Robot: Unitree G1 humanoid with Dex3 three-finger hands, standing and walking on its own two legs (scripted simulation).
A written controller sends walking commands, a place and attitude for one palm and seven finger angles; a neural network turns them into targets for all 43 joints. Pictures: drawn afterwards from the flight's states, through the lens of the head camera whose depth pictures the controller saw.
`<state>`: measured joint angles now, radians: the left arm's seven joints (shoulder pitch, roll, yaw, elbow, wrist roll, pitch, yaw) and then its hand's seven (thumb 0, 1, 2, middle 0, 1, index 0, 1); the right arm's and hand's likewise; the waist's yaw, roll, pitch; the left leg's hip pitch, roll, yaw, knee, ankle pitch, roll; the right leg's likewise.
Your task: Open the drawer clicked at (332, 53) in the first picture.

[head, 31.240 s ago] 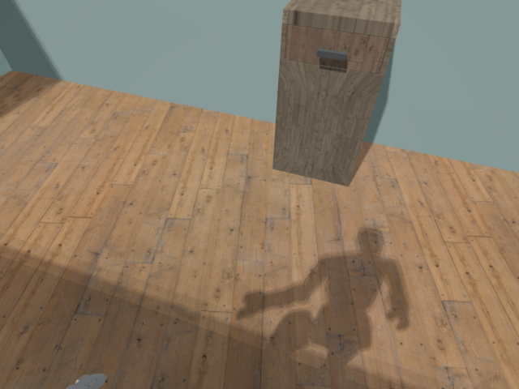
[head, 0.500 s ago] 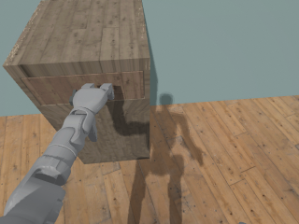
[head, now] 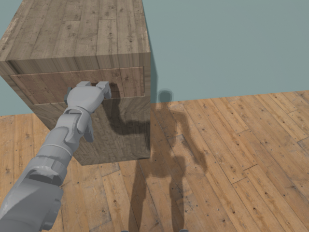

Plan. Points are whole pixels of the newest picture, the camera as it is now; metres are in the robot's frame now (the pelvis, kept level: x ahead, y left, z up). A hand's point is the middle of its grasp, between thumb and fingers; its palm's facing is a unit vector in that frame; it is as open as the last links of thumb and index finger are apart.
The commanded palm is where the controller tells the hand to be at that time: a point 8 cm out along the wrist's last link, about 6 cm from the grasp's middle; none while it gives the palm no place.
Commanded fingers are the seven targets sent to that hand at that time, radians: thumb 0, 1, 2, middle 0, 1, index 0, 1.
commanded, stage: lower the fingers behind the handle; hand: left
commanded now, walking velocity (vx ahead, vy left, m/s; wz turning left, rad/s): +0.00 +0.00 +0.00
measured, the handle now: (84, 93) +0.54 +0.23 -0.02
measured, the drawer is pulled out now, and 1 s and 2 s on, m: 0.00 0.00 0.00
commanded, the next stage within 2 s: lift the hand off the handle in 1.42 s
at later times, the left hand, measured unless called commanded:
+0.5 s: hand (88, 110) +0.45 +0.20 +0.01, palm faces -0.08 -0.06 -1.00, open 13.9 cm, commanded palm +0.43 +0.21 +0.05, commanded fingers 0.00 -0.50 0.30 -0.30 -1.20 -0.30 -1.20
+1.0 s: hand (78, 110) +0.45 +0.23 +0.00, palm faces -0.06 +0.02 -1.00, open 13.9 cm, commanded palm +0.43 +0.22 +0.02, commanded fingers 0.00 -0.50 0.30 -0.30 -1.20 -0.30 -1.20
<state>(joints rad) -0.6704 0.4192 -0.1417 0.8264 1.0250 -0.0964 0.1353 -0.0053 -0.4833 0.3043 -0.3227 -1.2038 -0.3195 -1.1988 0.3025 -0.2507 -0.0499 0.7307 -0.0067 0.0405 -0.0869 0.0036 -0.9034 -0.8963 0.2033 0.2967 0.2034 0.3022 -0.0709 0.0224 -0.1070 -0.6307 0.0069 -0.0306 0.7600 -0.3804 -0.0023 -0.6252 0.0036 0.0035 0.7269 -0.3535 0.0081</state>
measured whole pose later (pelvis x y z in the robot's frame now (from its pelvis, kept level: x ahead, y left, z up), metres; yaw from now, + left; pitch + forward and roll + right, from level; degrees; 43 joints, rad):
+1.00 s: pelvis -0.02 +0.00 -0.02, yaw -2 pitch +19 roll -1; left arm -0.79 0.49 -0.06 1.08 1.08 0.05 0.33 0.00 -0.49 0.30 -0.31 -1.23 -0.27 -1.25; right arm 0.33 -0.25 -0.03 0.71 -0.01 0.06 -0.04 0.00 -0.90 -0.90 0.20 0.30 0.20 0.30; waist -0.10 0.04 -0.16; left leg -0.82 0.02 0.00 0.89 -0.41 0.00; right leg -0.83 0.02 0.03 0.86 -0.36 0.01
